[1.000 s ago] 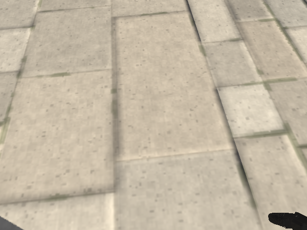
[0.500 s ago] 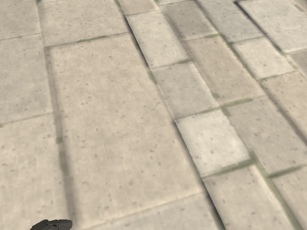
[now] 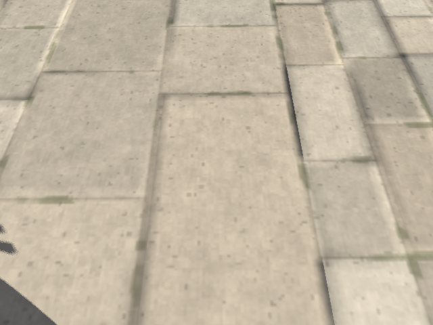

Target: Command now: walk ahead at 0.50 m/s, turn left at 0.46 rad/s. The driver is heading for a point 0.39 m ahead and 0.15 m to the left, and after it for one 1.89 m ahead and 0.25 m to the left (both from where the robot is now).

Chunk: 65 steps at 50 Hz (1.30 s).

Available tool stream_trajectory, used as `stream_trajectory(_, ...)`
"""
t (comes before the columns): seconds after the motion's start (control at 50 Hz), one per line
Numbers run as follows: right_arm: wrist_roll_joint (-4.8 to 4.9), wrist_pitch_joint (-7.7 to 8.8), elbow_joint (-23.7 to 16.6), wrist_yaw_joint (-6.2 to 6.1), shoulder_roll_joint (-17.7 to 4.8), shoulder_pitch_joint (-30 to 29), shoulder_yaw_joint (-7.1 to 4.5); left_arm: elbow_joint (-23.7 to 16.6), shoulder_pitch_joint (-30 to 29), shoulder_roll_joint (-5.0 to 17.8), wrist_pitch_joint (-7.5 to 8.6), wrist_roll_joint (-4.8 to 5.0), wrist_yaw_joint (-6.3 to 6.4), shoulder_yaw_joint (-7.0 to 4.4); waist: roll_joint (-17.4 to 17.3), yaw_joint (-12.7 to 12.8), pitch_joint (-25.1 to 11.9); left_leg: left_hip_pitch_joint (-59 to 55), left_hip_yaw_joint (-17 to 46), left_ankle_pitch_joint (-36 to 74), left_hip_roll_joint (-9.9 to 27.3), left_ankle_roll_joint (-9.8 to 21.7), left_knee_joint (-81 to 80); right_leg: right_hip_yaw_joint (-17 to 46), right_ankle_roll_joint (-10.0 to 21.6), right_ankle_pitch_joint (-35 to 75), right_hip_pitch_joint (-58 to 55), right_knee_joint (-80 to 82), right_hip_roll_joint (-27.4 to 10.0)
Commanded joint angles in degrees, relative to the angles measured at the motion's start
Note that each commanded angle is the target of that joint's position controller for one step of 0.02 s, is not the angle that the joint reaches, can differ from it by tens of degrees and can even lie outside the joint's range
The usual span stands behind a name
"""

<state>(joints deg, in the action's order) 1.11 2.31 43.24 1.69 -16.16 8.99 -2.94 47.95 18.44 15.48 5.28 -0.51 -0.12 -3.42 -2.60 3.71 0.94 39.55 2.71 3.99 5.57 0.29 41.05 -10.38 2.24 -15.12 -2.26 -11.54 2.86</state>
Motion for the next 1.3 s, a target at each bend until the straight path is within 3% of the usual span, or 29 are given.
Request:
stream_trajectory(0.02,0.03,0.87,-6.9,1.2,-2.0,-8.0,0.0,-1.9,0.4,9.9,-0.42,0.77,0.57,-2.49,4.1,1.2,4.6,2.1,-2.5,-1.1,-0.4,1.5,-4.4,2.8,6.7,24.8,-0.9,2.4,-18.0)
stream_trajectory(0.1,0.0,0.49,-8.8,2.23,-4.6,-5.1,-1.4,-2.0,-0.8,12.4,-2.48,1.38,1.56,-3.28,7.5,-2.6,0.1,-6.1,-8.3,-12.8,-5.7,5.3,-5.3,0.0,4.3,54.2,-6.2,-9.9,-18.9)
stream_trajectory(0.14,0.2,0.17,-5.6,1.33,-9.7,9.8,-4.36,-2.6,-2.4,12.6,-3.17,1.51,2.22,-3.11,6.5,-11.1,-8.0,-27.9,-8.3,-10.8,-9.7,9.2,-9.9,-2.1,1.6,56.6,1.3,-30.8,-15.9)
stream_trajectory(0.16,0.27,-0.55,-4.3,-0.1,-15.1,17.1,-5.98,-3.9,-0.4,9.0,-2.41,-0.16,2.17,-1.73,-2.8,-12.6,-13.9,-45.8,7.8,-7.9,0.7,13.1,-10.0,-2.2,-0.9,29.9,17.0,-49.3,-12.3)
stream_trajectory(0.18,0.54,0.0,-6.0,-0.07,-17.9,13.5,-5.98,-6.6,3.1,3.0,-0.43,-0.43,1.01,0.35,-13.7,-6.4,-20.4,-62.5,41.4,-17.8,13.2,25.3,-18.8,7.0,-4.0,-17.4,40.5,-68.8,1.1)
stream_trajectory(0.2,0.16,0.38,-6.5,0.16,-12.8,14.8,-4.59,-7.2,-3.0,8.7,1.83,1.44,-0.16,-0.77,-5.4,-10.9,-21.7,-62.9,41.7,-21.5,13.1,23.1,-23.3,17.1,-2.5,-16.3,46.7,-70.8,-2.2)
stream_trajectory(0.22,-0.22,0.88,-6.3,0.07,-10.5,13.1,-3.93,-9.0,-7.6,9.4,2.86,3.08,-0.62,-0.88,-2.8,-10.6,-13.7,-56.3,33.1,-18.7,11.1,20.5,-23.6,16.3,-1.3,-11.8,48.9,-68.0,-4.5)
stream_trajectory(0.24,-0.18,1.21,-6.5,0.13,-9.5,9.6,-3.58,-9.0,-8.3,8.3,3.22,2.25,-0.31,-0.62,3.3,-7.5,-7.9,-47.0,26.6,-12.3,8.5,18.6,-24.0,15.8,-1.2,-7.8,46.9,-61.9,-7.0)
stream_trajectory(0.28,-0.95,1.3,-8.2,-0.35,-7.0,4.7,-2.71,-8.3,-7.1,8.9,2.2,0.24,0.03,-1.33,1.6,-3.9,-4.4,-35.7,20.1,-2.6,5.3,17.5,-26.0,15.7,-2.3,-4.3,39.8,-55.2,-9.3)
stream_trajectory(0.36,-1.04,1.02,-8.1,-1.76,-9.9,3.7,-3.6,-9.1,-7.7,6.4,0.01,-0.69,0.78,-0.84,1.4,-2.1,-1.9,-24.8,11.1,21.6,1.9,16.5,-25.2,12.5,-6.6,-0.1,35.2,-43.7,-7.0)
stream_trajectory(0.48,0.16,-2.05,-6.3,-3.48,-10.2,7.5,-4.01,-11.3,-16.8,5.5,-0.38,0.29,-0.12,-0.23,-3.1,-6.1,-5.6,-24.8,11.4,10.9,-2.0,9.9,-18.9,12.7,-6.8,17.5,27.0,-22.4,-0.7)
stream_trajectory(0.56,0.01,-2.62,-7.6,-4.04,-8.5,4.3,-3.68,-10.8,-12.9,8.4,0.38,-0.2,-0.42,-1.76,-4.8,-2.7,-6.0,-29.4,19.0,3.6,-1.6,7.4,-9.7,15.2,-3.8,16.8,22.6,-14.0,-1.5)
stream_trajectory(0.58,-0.21,-2.41,-8.4,-3.94,-6.7,3.9,-3.13,-10.6,-10.4,9.6,0.82,-0.96,-0.1,-2.13,-3.1,-1.6,-8.3,-27.9,17.7,-0.2,-4.7,5.2,-3.4,16.4,-1.7,25.1,15.7,-11.2,-5.0)
stream_trajectory(0.6,-1.41,-2.21,-9.6,-3.91,-3.4,5.5,-2.0,-10.9,-6.8,12.5,0.68,-1.88,0.6,-2.5,6.0,-1.4,-14.4,-20.5,11.7,-20.6,-9.7,2.2,11.1,26.2,2.4,45.3,2.7,-13.6,-16.7)
stream_trajectory(0.62,-0.35,-2.2,-9.5,-3.5,-3.2,17.0,-1.61,-10.1,-5.8,13.6,-0.51,-2.65,0.51,-2.71,21.1,-6.7,-21.2,-8.2,8.4,-47.8,-14.6,-0.6,23.7,45.6,14.3,49.1,-9.1,-12.9,-30.0)
stream_trajectory(0.64,-0.03,-2.82,-6.9,-3.36,-9.4,18.9,-2.94,-11.4,-8.5,10.2,-1.36,-0.66,0.55,-2.26,15.0,-6.3,-19.7,-5.3,8.6,-43.5,-9.4,-2.6,30.5,47.6,15.1,33.1,-5.4,-11.3,-29.5)
stream_trajectory(0.66,0.3,-3.88,-7.1,-3.57,-12.2,12.5,-3.94,-12.5,-10.3,6.7,-2.08,-0.4,0.89,-1.29,10.3,-4.0,-13.5,-3.4,6.3,-38.9,-7.6,-4.0,33.0,38.2,12.2,24.5,-0.3,-10.6,-24.9)
stream_trajectory(0.68,0.27,-5.02,-7.4,-4.05,-11.8,9.6,-4.13,-12.6,-12.2,6.0,-2.95,-0.78,1.05,-0.81,7.3,-4.1,-10.5,-3.6,4.8,-35.4,-6.3,-4.6,32.8,32.9,10.2,17.2,5.0,-9.0,-21.5)
stream_trajectory(0.72,0.16,-6.29,-8.6,-4.21,-9.7,7.9,-3.89,-12.4,-15.0,7.1,-3.88,-1.03,1.49,-0.91,9.5,-4.9,-4.9,-6.8,2.4,-30.9,-4.9,-5.1,30.5,25.0,9.5,12.2,15.3,-5.3,-17.4)
stream_trajectory(0.84,-1.4,-5.2,-9.1,-3.8,-3.3,6.1,-1.41,-9.9,-14.2,7.1,-4.17,-0.37,1.11,-1.03,9.9,-4.0,-8.4,-17.5,0.0,-29.1,-4.0,-3.8,10.3,18.4,12.1,18.4,15.6,-4.9,-16.5)
stream_trajectory(0.94,-2.09,-4.61,-6.2,-2.71,-4.3,8.0,-1.47,-7.0,-12.1,5.7,-4.33,1.44,-0.89,0.15,9.7,-5.7,-5.6,-35.0,-2.2,-13.9,-5.7,-0.4,-17.9,18.7,6.5,2.2,23.2,-7.4,-12.4)
stream_trajectory(0.96,-2.75,-4.51,-7.0,-3.04,-7.4,8.1,-1.91,-6.6,-10.5,4.6,-3.9,0.8,-1.39,0.69,6.2,-5.2,-6.1,-39.6,4.0,-10.4,0.4,1.9,-18.8,18.1,2.4,-1.6,27.0,-10.1,-10.5)
stream_trajectory(0.98,-3.08,-4.84,-7.7,-3.63,-12.4,5.4,-2.93,-7.3,-8.4,3.3,-3.32,0.07,-1.95,0.95,-5.1,-1.7,-5.4,-36.0,9.7,-10.6,8.0,6.1,-18.8,12.2,-1.4,-6.4,28.7,-15.3,-4.7)
stream_trajectory(1.0,-3.16,-4.74,-7.2,-3.48,-10.1,3.4,-2.78,-7.6,-10.7,4.8,-3.43,0.41,-1.42,0.48,-9.7,-2.8,-4.5,-26.3,10.6,-21.1,8.9,8.7,-22.1,9.5,-3.0,-6.0,23.6,-18.9,-3.5)
stream_trajectory(1.08,-2.3,-2.83,-8.2,-4.25,-8.9,0.1,-2.95,-7.1,-9.9,7.6,-5.5,0.83,-0.17,-1.47,-10.8,-4.1,0.0,-25.3,9.2,-9.1,11.0,9.6,-21.4,9.3,-3.2,-9.8,28.3,-35.1,-3.2)
stream_trajectory(1.18,-1.02,-3.17,-7.5,-4.72,-8.9,-1.0,-3.54,-8.7,-9.4,4.8,-6.65,1.83,-1.12,-1.19,-6.3,-4.7,-3.5,-32.7,5.3,11.8,12.7,11.0,-16.0,8.1,-3.7,-12.0,30.2,-36.3,-5.0)
stream_trajectory(1.26,0.33,-3.84,-5.7,-4.65,-8.3,-0.1,-3.78,-8.6,-5.4,6.4,-7.08,1.32,-1.63,-2.27,-2.8,-2.6,-5.1,-27.9,-2.1,0.9,8.6,4.6,-6.1,6.8,-0.7,7.5,16.5,-16.0,-1.6)
stream_trajectory(1.28,-1.36,-3.57,-5.9,-4.47,-5.6,2.3,-3.22,-9.5,-4.3,12.7,-6.9,1.05,-0.71,-3.91,10.9,-4.1,-5.9,-17.2,-8.3,-16.4,2.9,-1.3,8.2,22.6,3.7,27.4,7.9,-11.3,-11.3)
stream_trajectory(1.3,-2.8,-3.25,-10.1,-4.81,-3.0,-4.1,-1.97,-10.3,-2.0,17.8,-6.17,-0.53,-1.05,-4.72,22.7,-1.5,-6.5,-2.6,-5.1,-44.1,-6.8,-4.7,20.5,42.9,16.6,42.1,4.4,-8.8,-24.2)
